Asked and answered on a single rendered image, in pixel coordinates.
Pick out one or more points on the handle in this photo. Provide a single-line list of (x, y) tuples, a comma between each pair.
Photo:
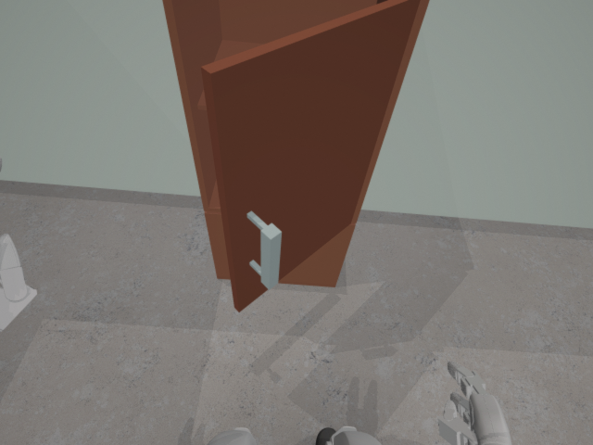
[(270, 250)]

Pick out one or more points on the robot left hand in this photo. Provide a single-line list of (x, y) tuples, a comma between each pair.
[(15, 295)]

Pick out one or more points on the robot right shin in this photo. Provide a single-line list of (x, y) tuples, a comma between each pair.
[(344, 428)]

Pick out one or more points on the cupboard door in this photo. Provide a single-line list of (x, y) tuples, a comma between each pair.
[(293, 124)]

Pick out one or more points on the robot shin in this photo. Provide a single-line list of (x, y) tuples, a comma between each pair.
[(243, 429), (344, 428)]

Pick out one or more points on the robot left shin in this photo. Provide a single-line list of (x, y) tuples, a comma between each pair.
[(243, 429)]

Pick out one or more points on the robot right hand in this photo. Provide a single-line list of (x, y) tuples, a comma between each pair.
[(483, 421)]

